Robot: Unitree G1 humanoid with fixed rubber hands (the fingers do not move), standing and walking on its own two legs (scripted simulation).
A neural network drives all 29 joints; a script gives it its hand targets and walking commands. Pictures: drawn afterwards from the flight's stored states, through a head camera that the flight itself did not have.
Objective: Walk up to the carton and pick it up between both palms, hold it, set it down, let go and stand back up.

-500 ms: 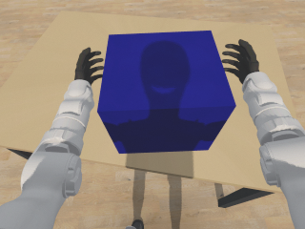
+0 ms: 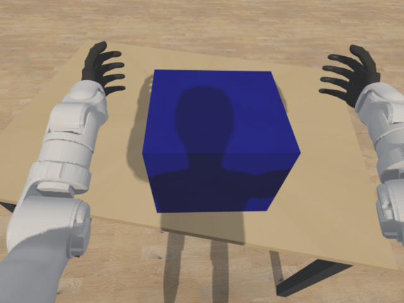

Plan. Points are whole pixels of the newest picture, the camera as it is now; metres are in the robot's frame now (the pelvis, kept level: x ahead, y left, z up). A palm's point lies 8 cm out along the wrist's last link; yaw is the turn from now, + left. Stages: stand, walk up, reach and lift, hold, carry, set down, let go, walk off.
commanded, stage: set down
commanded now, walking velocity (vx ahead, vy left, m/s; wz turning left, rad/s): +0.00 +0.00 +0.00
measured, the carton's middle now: (213, 143) +0.47 +0.04 +0.03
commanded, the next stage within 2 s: none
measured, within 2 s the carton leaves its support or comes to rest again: neither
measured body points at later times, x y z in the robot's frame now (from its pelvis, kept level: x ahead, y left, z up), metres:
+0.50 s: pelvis +0.00 -0.01 +0.00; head +0.02 +0.00 +0.45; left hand +0.41 +0.25 +0.16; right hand +0.45 -0.22 +0.15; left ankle +0.04 +0.12 -0.74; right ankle -0.01 -0.10 -0.74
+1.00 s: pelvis +0.01 -0.01 +0.01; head +0.03 +0.00 +0.46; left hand +0.36 +0.24 +0.09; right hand +0.39 -0.24 +0.09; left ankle +0.04 +0.12 -0.74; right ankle -0.01 -0.10 -0.74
